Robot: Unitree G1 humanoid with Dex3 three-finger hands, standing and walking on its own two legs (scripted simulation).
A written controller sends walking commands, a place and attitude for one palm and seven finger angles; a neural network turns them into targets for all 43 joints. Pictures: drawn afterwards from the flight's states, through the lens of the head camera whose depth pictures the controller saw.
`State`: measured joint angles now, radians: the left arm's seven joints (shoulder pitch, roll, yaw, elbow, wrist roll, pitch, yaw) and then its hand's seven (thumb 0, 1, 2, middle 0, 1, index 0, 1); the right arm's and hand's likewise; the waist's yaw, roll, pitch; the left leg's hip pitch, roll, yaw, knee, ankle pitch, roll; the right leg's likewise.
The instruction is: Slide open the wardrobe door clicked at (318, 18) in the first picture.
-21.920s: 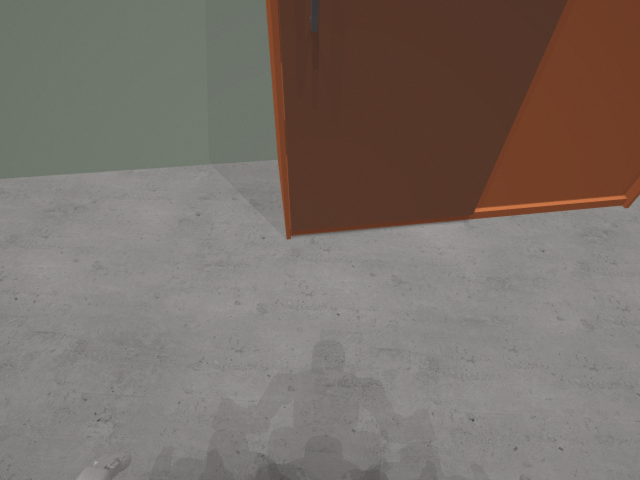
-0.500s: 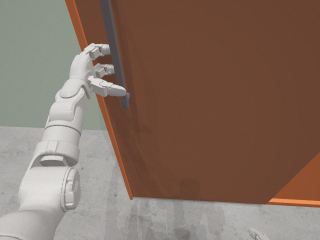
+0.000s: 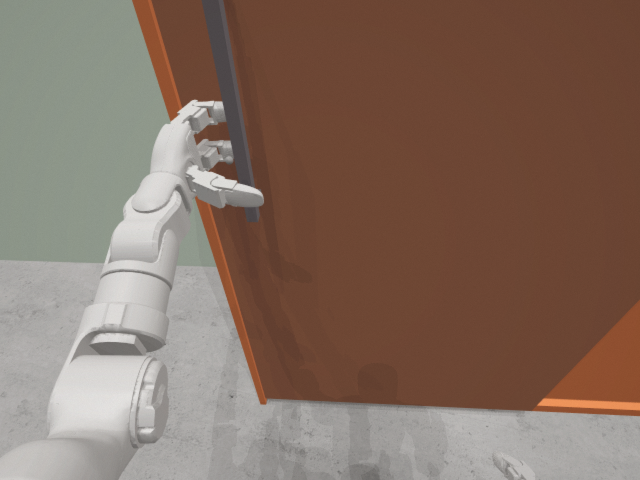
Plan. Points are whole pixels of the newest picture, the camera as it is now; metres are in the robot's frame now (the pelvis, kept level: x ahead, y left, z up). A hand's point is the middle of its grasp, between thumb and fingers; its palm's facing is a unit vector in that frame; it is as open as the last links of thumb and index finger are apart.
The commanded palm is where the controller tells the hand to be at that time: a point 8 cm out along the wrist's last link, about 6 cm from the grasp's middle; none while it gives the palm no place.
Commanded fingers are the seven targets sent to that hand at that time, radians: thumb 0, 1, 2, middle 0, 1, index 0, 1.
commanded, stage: slide the fingers in behind the handle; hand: left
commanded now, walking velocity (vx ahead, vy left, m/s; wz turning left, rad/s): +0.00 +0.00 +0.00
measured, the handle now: (239, 117) +0.49 +0.12 +0.24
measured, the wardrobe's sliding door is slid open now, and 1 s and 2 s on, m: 0.00 0.00 0.00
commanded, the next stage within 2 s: grip the handle and tug to test in 1.34 s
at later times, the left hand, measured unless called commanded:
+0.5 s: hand (253, 157) +0.43 +0.09 +0.22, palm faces -0.03 -1.00 +0.01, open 14.0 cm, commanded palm +0.40 +0.15 +0.22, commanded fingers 0.00 -0.50 0.30 -0.30 -1.20 -0.30 -1.20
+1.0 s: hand (255, 157) +0.43 +0.09 +0.22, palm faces -0.01 -1.00 +0.00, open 14.2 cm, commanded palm +0.41 +0.14 +0.22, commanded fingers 0.00 -0.50 0.30 -0.30 -1.20 -0.30 -1.20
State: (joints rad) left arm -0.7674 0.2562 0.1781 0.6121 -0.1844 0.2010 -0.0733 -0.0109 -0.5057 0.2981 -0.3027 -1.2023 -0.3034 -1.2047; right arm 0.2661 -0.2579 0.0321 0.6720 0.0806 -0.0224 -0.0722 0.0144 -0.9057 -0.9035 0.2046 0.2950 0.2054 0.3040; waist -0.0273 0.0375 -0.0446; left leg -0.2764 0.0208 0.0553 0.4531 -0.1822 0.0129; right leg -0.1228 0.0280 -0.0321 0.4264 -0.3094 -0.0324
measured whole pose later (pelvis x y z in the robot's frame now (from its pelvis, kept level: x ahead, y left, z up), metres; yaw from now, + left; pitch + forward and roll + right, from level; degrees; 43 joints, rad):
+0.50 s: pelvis +0.00 -0.01 +0.00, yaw +0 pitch +0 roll +0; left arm -0.76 0.18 0.13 0.54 -0.18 0.24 -0.01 -0.01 -0.51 0.30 -0.30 -1.20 -0.29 -1.20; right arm 0.25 -0.25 0.04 0.68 0.07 0.00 -0.07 0.01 -0.91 -0.90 0.20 0.29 0.21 0.30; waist -0.02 0.04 -0.04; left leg -0.25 0.02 0.05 0.44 -0.18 0.01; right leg -0.10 0.03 -0.04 0.42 -0.31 -0.04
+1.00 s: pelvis +0.00 -0.01 +0.00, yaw +2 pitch +0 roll +0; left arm -0.79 0.18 0.10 0.56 -0.18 0.25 0.01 -0.01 -0.51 0.30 -0.28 -1.20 -0.27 -1.20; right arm 0.23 -0.25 0.03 0.69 0.07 -0.01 -0.06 0.01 -0.91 -0.90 0.20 0.29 0.20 0.30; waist 0.00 0.04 -0.04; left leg -0.26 0.02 0.03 0.43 -0.17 0.00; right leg -0.10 0.03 -0.06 0.42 -0.31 -0.05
